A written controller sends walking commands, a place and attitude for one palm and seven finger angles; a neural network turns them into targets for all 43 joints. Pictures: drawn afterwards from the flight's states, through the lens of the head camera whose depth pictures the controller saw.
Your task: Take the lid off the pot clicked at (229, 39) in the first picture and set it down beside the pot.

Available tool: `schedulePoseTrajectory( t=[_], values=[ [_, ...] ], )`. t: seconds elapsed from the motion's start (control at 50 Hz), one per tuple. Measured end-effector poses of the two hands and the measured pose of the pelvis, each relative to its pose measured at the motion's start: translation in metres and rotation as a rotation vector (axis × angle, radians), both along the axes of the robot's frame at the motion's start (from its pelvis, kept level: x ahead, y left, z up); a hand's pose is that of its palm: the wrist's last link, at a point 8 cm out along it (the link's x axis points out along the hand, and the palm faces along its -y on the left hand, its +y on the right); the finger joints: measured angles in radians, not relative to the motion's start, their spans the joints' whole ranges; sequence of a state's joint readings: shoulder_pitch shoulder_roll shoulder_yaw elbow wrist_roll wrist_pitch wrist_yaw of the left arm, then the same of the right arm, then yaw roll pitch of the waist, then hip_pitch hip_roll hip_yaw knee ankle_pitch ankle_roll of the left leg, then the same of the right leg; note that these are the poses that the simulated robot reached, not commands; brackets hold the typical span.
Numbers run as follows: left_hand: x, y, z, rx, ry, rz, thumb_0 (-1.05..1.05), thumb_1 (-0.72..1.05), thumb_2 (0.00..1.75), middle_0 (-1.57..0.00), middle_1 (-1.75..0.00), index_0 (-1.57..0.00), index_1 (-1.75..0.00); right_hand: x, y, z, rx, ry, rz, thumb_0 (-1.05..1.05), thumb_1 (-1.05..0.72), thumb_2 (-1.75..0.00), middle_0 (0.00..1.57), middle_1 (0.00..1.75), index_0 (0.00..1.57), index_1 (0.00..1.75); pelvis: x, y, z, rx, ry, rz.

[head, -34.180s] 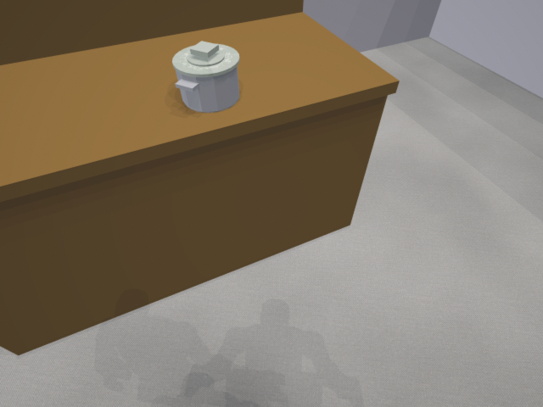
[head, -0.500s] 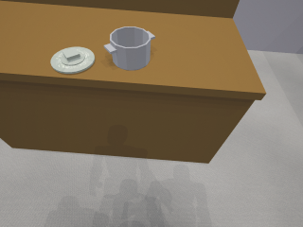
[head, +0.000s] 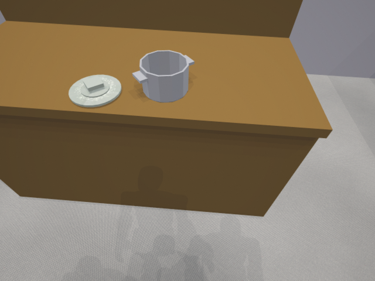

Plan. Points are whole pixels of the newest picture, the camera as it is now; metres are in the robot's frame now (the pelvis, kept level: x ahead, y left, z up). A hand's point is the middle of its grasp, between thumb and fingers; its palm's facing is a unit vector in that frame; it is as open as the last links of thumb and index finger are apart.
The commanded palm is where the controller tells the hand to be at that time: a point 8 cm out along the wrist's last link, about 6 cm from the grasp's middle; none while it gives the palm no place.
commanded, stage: stop stepping back and stand still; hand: left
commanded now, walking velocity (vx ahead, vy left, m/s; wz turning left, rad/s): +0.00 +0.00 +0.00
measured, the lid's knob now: (93, 83) +0.69 +0.35 +0.02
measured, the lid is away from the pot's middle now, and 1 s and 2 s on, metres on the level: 0.24 0.24 0.24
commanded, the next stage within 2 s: let the arm hang, fingers relaxed in 0.18 s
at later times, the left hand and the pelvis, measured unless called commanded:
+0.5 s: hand out of the picture +0.02 +0.16 -0.18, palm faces +0.04 -0.98 -0.19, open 7.3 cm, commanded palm none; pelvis +0.01 -0.01 +0.00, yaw +0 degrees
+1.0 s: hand out of the picture +0.02 +0.15 -0.18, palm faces +0.04 -0.98 -0.19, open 7.3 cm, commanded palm none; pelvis +0.01 -0.02 +0.00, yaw +0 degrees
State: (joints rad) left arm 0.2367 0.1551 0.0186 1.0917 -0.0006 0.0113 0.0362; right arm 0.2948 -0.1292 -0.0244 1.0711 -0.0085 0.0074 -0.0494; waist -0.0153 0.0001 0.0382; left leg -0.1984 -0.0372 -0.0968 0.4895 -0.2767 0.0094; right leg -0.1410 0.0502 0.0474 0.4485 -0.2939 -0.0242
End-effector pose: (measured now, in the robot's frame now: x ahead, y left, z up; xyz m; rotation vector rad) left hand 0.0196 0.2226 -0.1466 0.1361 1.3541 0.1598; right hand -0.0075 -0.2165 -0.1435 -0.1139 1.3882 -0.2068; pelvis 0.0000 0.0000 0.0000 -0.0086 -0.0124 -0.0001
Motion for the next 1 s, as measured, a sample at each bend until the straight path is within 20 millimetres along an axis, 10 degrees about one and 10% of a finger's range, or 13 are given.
schedulePoseTrajectory(
  t=[1.0],
  values=[
    [-0.003,-0.019,0.001,0.002,0.041,0.013,0.01,0.93,0.9,-0.2,-0.3,-0.2,-0.3,-0.004,-0.005,-0.004,0.023,0.049,-0.023,0.01,-0.91,-0.9,0.2,0.3,0.2,0.29,0.013,-0.015,0.0,0.005,-0.003,-0.008]
  ],
)
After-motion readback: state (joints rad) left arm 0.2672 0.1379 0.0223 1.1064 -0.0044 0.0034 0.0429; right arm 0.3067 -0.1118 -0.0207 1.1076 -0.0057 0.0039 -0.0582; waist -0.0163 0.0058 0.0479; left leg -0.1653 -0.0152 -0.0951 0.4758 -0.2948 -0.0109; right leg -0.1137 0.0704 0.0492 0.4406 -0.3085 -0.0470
